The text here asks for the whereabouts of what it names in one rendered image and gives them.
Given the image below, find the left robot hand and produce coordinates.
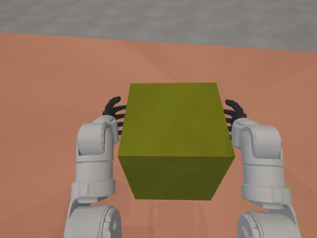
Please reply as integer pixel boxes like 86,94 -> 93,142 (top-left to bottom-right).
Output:
103,96 -> 127,135

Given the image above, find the right robot forearm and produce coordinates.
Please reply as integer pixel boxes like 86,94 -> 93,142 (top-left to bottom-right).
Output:
231,118 -> 302,238

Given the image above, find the left robot upper arm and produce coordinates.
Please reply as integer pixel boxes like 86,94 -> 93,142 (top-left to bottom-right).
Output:
64,205 -> 122,238

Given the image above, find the right robot upper arm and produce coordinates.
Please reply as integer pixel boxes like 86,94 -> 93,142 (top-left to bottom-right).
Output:
237,211 -> 301,238

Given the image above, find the left robot forearm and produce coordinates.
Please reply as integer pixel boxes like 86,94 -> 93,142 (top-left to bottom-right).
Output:
64,115 -> 119,236

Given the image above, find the right robot hand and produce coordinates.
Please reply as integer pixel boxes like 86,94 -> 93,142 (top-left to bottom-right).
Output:
223,100 -> 247,140

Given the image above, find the carton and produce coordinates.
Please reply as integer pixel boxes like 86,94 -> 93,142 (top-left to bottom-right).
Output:
117,82 -> 235,200

